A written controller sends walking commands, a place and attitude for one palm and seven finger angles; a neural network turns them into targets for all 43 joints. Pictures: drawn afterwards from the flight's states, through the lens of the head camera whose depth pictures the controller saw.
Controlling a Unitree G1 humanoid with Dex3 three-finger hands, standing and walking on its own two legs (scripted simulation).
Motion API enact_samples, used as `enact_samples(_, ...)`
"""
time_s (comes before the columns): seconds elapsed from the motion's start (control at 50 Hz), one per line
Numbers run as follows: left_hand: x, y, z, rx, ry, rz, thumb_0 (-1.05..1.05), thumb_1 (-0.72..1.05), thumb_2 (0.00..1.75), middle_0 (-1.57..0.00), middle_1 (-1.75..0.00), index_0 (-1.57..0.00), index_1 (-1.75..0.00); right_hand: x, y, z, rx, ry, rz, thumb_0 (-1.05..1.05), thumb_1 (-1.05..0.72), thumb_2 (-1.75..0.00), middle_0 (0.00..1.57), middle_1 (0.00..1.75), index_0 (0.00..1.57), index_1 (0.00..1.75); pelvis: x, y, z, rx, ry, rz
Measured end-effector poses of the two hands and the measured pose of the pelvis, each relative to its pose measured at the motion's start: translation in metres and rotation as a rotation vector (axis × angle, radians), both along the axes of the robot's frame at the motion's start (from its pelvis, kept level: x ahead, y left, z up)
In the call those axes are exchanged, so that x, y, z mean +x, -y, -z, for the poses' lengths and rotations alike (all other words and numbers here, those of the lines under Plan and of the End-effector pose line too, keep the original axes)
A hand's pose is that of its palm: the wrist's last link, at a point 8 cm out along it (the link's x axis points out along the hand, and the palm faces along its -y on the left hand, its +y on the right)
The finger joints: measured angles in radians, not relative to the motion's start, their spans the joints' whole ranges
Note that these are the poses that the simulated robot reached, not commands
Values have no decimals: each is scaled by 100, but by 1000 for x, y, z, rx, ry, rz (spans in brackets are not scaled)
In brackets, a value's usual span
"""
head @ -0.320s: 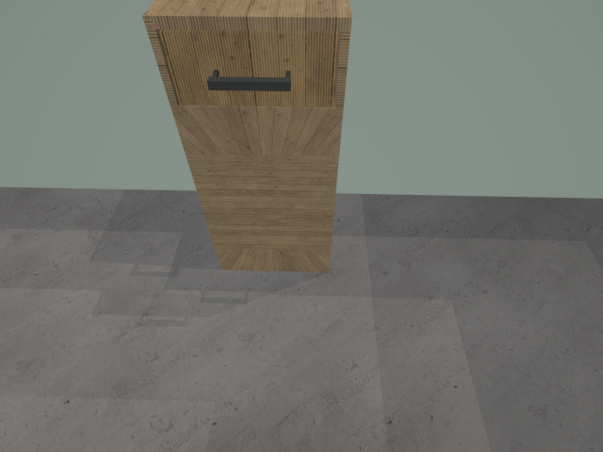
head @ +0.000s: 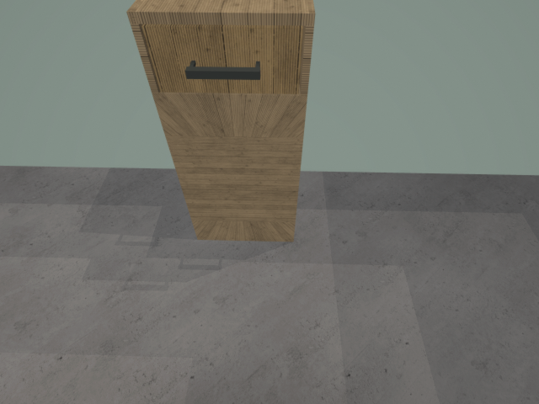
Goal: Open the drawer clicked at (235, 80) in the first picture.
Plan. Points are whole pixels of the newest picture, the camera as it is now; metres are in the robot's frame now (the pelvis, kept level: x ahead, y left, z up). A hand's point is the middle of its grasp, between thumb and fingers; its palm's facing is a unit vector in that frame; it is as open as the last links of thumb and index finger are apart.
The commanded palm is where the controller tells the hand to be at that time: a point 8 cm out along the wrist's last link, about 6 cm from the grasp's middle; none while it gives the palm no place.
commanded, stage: look at it before walking up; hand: left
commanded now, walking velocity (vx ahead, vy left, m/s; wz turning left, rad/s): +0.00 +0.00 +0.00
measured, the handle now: (224, 68) +0.85 +0.16 +0.06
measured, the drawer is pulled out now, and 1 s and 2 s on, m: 0.00 0.00 0.00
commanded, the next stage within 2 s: take the last steps up to it in 0.52 s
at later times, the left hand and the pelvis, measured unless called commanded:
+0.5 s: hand out of the picture +0.00 +0.18 -0.17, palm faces +0.04 -0.98 -0.21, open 7.4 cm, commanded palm none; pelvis +0.00 +0.00 +0.00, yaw +0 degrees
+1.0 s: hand out of the picture +0.00 +0.17 -0.19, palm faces +0.05 -0.99 -0.14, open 7.4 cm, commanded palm none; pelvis +0.05 +0.01 -0.02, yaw +0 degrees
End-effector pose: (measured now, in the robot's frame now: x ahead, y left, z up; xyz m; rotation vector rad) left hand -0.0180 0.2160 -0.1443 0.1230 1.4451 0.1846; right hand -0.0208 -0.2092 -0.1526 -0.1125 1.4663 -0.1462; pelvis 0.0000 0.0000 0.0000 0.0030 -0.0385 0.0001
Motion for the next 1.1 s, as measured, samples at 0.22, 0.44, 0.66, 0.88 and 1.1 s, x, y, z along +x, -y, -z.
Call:
enact_samples(0.22, 7, -6, -1, 8, 18, 8, 0, 90, 90, -20, -30, -20, -30, 5, 0, 0, -3, 16, -3, 0, -91, -90, 20, 29, 20, 30, 0, -2, 0, 2, 1, 1)
enact_samples(0.44, 11, -8, -3, 15, 27, 17, 0, 90, 90, -20, -30, -20, -30, 11, 5, 0, -9, 32, -9, 0, -91, -90, 20, 29, 20, 30, -1, -2, -1, 3, 0, 5)
enact_samples(0.66, 13, -8, -3, 21, 28, 23, 0, 90, 90, -20, -30, -20, -30, 13, 13, -1, -21, 35, -11, 0, -91, -90, 20, 29, 20, 30, -1, 1, -1, 2, -1, 7)
enact_samples(0.88, 4, -2, 14, -28, -17, -37, 0, 90, 90, -20, -30, -20, -30, 14, 5, 2, -21, -26, -8, 0, -91, -90, 20, 29, 20, 30, 26, -3, 10, -23, -5, -24)
enact_samples(1.1, 86, -2, 8, -46, -18, 24, 1, 91, 90, -20, -30, -20, -30, 9, -15, -10, 10, -106, 59, 0, -91, -90, 20, 29, 20, 30, 76, -1, 5, 9, -37, 2)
